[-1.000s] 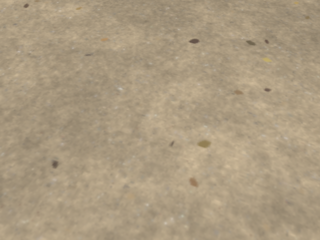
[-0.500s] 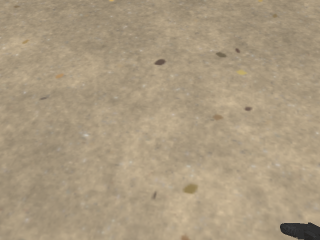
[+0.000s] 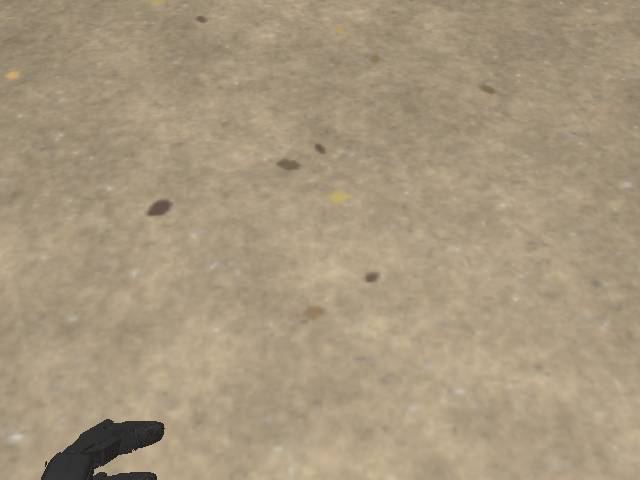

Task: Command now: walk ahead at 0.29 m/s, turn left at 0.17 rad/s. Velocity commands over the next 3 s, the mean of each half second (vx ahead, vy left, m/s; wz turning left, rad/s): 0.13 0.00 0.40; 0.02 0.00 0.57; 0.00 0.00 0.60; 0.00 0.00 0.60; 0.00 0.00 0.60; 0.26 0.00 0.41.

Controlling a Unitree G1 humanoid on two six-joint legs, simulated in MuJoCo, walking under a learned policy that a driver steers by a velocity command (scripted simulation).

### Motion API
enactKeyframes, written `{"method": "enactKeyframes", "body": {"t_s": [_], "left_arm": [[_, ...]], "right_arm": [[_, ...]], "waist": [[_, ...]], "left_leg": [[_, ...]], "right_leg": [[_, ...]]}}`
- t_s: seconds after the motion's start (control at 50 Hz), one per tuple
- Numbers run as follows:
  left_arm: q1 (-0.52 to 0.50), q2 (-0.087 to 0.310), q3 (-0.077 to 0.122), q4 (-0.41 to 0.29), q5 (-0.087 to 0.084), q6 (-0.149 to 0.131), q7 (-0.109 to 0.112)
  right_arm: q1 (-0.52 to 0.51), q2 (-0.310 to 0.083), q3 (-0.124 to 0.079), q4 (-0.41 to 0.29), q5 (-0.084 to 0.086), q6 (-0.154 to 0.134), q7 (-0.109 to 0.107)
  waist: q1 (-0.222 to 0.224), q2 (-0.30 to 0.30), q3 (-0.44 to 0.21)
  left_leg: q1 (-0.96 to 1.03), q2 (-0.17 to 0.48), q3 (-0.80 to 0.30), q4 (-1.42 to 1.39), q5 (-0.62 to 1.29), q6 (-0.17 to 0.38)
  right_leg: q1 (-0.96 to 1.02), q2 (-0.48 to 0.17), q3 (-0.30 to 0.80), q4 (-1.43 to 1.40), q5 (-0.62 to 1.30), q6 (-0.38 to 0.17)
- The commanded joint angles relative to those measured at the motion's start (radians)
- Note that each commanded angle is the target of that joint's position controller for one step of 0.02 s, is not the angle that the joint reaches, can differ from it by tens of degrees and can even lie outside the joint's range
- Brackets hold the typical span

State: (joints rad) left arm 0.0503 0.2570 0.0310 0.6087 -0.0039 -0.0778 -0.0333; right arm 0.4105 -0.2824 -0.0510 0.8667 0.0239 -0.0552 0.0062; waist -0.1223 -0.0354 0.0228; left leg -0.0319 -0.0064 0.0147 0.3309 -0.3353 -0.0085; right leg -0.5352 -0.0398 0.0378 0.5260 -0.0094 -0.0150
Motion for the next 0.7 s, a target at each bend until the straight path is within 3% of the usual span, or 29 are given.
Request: {"method": "enactKeyframes", "body": {"t_s": [0.02, 0.04, 0.06, 0.08, 0.1, 0.14, 0.18, 0.24, 0.3, 0.38, 0.42, 0.44, 0.46, 0.48, 0.5, 0.52, 0.54, 0.56, 0.6, 0.7], "left_arm": [[0.146, 0.141, 0.060, -0.022, 0.023, -0.025, 0.007], [0.269, 0.220, 0.078, -0.014, 0.048, -0.021, 0.023], [0.282, 0.251, 0.079, -0.023, 0.053, 0.001, 0.028], [0.297, 0.205, 0.074, -0.026, 0.032, 0.022, 0.027], [0.249, 0.169, 0.062, -0.022, 0.020, 0.030, 0.029], [0.133, 0.113, 0.044, -0.011, 0.010, 0.035, 0.031], [0.051, 0.121, 0.050, -0.002, 0.031, 0.031, 0.030], [0.009, 0.137, 0.061, 0.015, 0.032, 0.024, 0.041], [0.002, 0.157, 0.070, 0.035, 0.022, 0.035, 0.056], [0.017, 0.192, 0.082, 0.066, 0.000, 0.057, 0.055], [0.009, 0.197, 0.085, 0.081, -0.017, 0.068, 0.056], [0.044, 0.174, 0.081, 0.100, -0.020, 0.073, 0.055], [0.097, 0.132, 0.071, 0.120, -0.003, 0.079, 0.052], [0.092, 0.092, 0.054, 0.079, 0.043, 0.083, 0.048], [-0.003, 0.134, 0.067, 0.055, 0.031, 0.081, 0.058], [-0.025, 0.154, 0.076, 0.055, 0.006, 0.083, 0.064], [0.001, 0.153, 0.081, 0.071, 0.002, 0.087, 0.072], [0.015, 0.160, 0.086, 0.089, 0.011, 0.090, 0.080], [0.038, 0.155, 0.089, 0.096, 0.016, 0.088, 0.081], [0.008, 0.113, 0.073, 0.089, 0.004, 0.079, 0.073]], "right_arm": [[-0.058, -0.159, -0.032, -0.063, 0.002, -0.003, -0.011], [-0.079, -0.099, -0.009, -0.102, -0.026, -0.012, -0.012], [0.100, -0.017, 0.020, -0.087, -0.028, -0.014, -0.010], [0.095, -0.125, -0.008, -0.071, -0.004, -0.005, -0.013], [0.008, -0.158, -0.024, -0.091, 0.012, 0.006, -0.017], [-0.042, -0.135, -0.030, -0.095, -0.003, 0.046, -0.034], [-0.014, -0.098, -0.031, -0.101, -0.005, 0.088, -0.046], [-0.051, -0.077, -0.034, -0.136, -0.014, 0.107, -0.046], [-0.126, -0.074, -0.031, -0.177, -0.017, 0.110, -0.026], [-0.179, -0.105, -0.044, -0.221, -0.015, 0.120, -0.001], [-0.157, -0.105, -0.051, -0.220, -0.018, 0.120, 0.007], [-0.135, -0.123, -0.061, -0.214, -0.023, 0.117, 0.003], [-0.109, -0.192, -0.082, -0.216, -0.025, 0.113, -0.009], [-0.119, -0.297, -0.098, -0.255, -0.028, 0.108, -0.028], [-0.094, -0.285, -0.092, -0.265, -0.060, 0.085, -0.015], [-0.119, -0.263, -0.085, -0.262, -0.061, 0.064, -0.008], [-0.178, -0.238, -0.080, -0.267, -0.040, 0.054, -0.012], [-0.222, -0.198, -0.067, -0.277, -0.022, 0.055, -0.018], [-0.251, -0.177, -0.055, -0.293, -0.022, 0.062, -0.031], [-0.216, -0.192, -0.064, -0.302, -0.017, 0.071, -0.048]], "waist": [[0.161, 0.119, -0.117], [0.209, 0.011, -0.253], [0.158, -0.241, -0.420], [0.197, -0.181, -0.469], [0.191, -0.133, -0.342], [0.136, -0.082, -0.189], [0.080, -0.117, -0.128], [0.070, -0.110, -0.111], [0.091, -0.095, -0.122], [0.105, -0.092, -0.109], [0.083, -0.074, -0.104], [0.083, -0.040, -0.101], [0.095, 0.126, -0.081], [0.128, 0.418, -0.058], [0.048, 0.312, -0.118], [0.064, 0.222, -0.106], [0.099, 0.170, -0.096], [0.114, 0.149, -0.099], [0.136, 0.165, -0.125], [0.111, 0.158, -0.137]], "left_leg": [[-0.108, 0.132, -0.123, 0.179, 0.628, 0.084], [-0.276, 0.059, -0.082, 0.420, 0.337, 0.030], [-0.535, -0.028, -0.059, 0.754, -0.359, -0.034], [-0.565, -0.003, -0.143, 0.874, -0.380, -0.044], [-0.638, 0.024, -0.120, 0.919, -0.331, -0.050], [-0.619, 0.076, -0.088, 0.875, -0.227, -0.072], [-0.483, 0.078, -0.056, 0.837, -0.146, -0.089], [-0.440, 0.090, -0.040, 0.719, -0.048, -0.079], [-0.386, 0.100, -0.025, 0.574, 0.046, -0.052], [-0.342, 0.087, 0.010, 0.441, 0.028, -0.012], [-0.260, 0.055, 0.050, 0.288, 0.095, 0.025], [-0.195, 0.031, 0.044, 0.214, 0.150, 0.052], [-0.118, 0.110, -0.104, 0.087, 0.381, 0.104], [-0.014, 0.346, -0.455, 0.045, 0.670, 0.265], [-0.071, 0.389, -0.533, -0.002, 0.583, 0.372], [-0.084, 0.339, -0.456, -0.011, 0.508, 0.336], [-0.089, 0.291, -0.394, 0.001, 0.446, 0.277], [-0.096, 0.265, -0.360, 0.008, 0.432, 0.239], [-0.130, 0.226, -0.323, 0.014, 0.490, 0.227], [-0.068, 0.201, -0.354, 0.028, 0.426, 0.230]], "right_leg": [[0.373, 0.026, -0.025, -0.111, 0.208, -0.053], [0.638, -0.163, 0.130, -0.028, 0.584, -0.113], [0.904, -0.440, 0.389, 0.023, 0.805, -0.284], [0.842, -0.415, 0.415, -0.020, 0.635, -0.292], [0.750, -0.358, 0.316, -0.056, 0.517, -0.262], [0.511, -0.289, 0.190, -0.138, 0.349, -0.225], [0.298, -0.255, 0.094, -0.229, 0.234, -0.224], [0.241, -0.263, 0.011, -0.271, 0.158, -0.230], [0.254, -0.275, -0.038, -0.279, 0.083, -0.223], [0.309, -0.309, -0.051, -0.239, -0.004, -0.194], [0.310, -0.290, -0.085, -0.164, -0.064, -0.143], [0.282, -0.254, -0.115, -0.091, -0.140, -0.094], [0.192, -0.166, -0.201, 0.101, -0.268, -0.009], [-0.094, -0.007, -0.241, 0.427, -0.649, 0.099], [-0.149, 0.040, -0.052, 0.599, -0.686, 0.091], [-0.164, 0.022, -0.004, 0.650, -0.604, 0.070], [-0.173, 0.006, 0.015, 0.638, -0.510, 0.059], [-0.165, -0.003, 0.025, 0.620, -0.454, 0.061], [-0.096, 0.019, 0.022, 0.634, -0.376, 0.073], [-0.070, 0.045, 0.043, 0.405, -0.320, 0.098]]}}
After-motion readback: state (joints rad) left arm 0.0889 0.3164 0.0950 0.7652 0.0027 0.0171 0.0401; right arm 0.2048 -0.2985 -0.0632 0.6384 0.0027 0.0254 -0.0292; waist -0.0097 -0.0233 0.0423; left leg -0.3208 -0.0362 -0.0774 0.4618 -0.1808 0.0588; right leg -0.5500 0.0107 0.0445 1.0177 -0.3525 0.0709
